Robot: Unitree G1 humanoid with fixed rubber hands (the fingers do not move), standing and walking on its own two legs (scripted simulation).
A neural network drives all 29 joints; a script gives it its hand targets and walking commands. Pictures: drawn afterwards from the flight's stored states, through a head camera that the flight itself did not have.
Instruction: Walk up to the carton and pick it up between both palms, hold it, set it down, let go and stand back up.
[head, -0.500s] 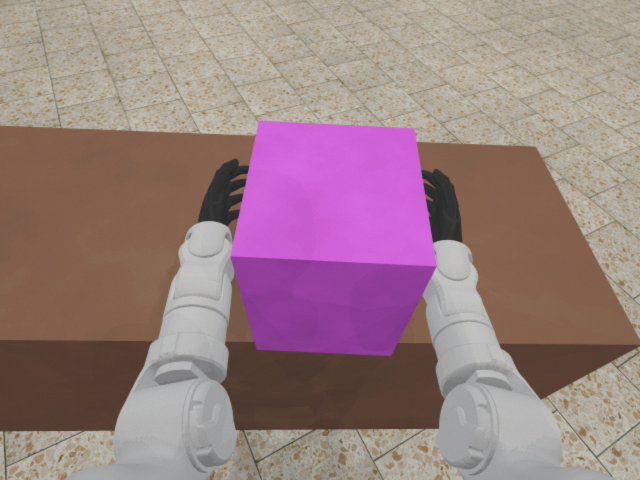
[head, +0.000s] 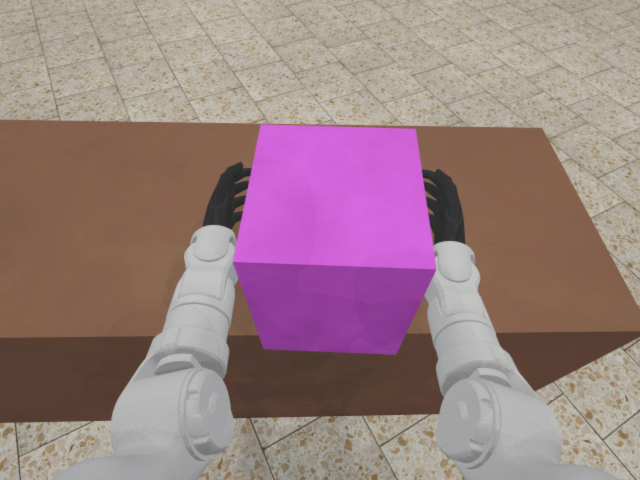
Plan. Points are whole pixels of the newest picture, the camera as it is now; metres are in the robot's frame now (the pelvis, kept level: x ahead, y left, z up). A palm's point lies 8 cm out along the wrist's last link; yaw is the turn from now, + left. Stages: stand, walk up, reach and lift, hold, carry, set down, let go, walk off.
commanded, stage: set down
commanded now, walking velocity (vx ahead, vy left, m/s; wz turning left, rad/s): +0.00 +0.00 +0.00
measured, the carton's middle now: (333, 248) +0.41 -0.01 +0.02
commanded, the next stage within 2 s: none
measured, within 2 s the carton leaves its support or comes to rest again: rests again in 1.04 s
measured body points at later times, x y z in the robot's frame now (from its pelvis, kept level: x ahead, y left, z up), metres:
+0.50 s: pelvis -0.01 +0.00 +0.00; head +0.06 +0.01 +0.44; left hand +0.43 +0.13 +0.05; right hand +0.41 -0.16 +0.06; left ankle +0.00 +0.12 -0.75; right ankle -0.03 -0.11 -0.75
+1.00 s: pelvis +0.00 +0.00 +0.00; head +0.08 +0.01 +0.44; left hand +0.43 +0.13 +0.04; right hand +0.41 -0.17 +0.05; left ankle +0.00 +0.12 -0.75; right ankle -0.03 -0.11 -0.75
